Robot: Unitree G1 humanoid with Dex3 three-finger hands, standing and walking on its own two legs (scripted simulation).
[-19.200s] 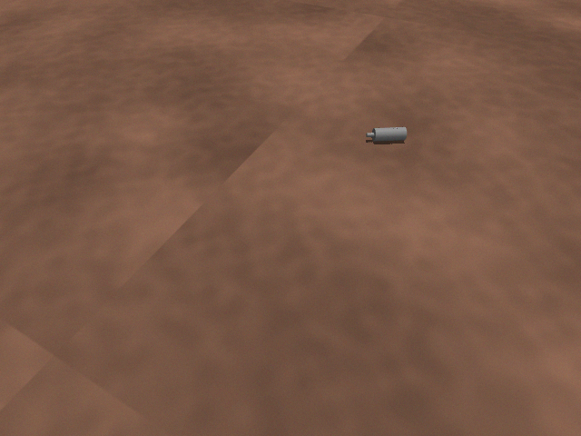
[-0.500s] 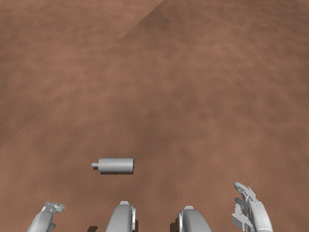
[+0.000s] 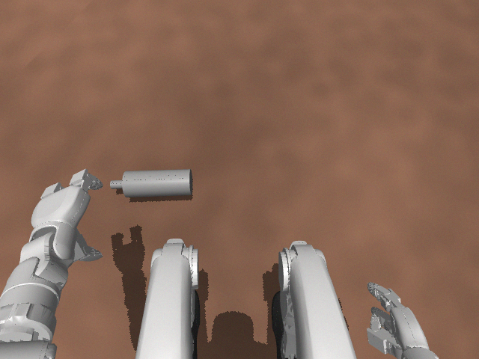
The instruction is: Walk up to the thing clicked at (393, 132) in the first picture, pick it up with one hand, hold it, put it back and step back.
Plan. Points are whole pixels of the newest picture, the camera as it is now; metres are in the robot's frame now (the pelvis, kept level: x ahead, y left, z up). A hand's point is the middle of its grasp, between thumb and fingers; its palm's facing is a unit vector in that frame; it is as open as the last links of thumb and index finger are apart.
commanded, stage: rise first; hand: left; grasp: from above
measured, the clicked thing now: (151, 183) +0.52 +0.27 -0.42
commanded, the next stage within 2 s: none
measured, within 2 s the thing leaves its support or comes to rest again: neither
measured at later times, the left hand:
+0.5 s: hand (112, 198) +0.42 +0.30 -0.24, palm faces -0.47 -0.07 -0.88, open 14.3 cm
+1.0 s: hand (125, 187) +0.46 +0.29 -0.28, palm faces -0.45 -0.02 -0.89, open 14.2 cm
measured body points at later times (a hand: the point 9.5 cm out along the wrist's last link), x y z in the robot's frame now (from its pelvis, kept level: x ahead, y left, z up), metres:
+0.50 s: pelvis -0.02 +0.01 -0.09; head +0.20 +0.07 +0.30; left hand +0.44 +0.30 -0.19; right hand +0.04 -0.27 -0.20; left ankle +0.09 +0.14 -0.43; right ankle +0.08 -0.13 -0.43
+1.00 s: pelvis +0.00 +0.01 -0.12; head +0.24 +0.07 +0.26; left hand +0.48 +0.29 -0.23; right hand +0.04 -0.26 -0.23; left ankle +0.09 +0.14 -0.43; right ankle +0.08 -0.13 -0.43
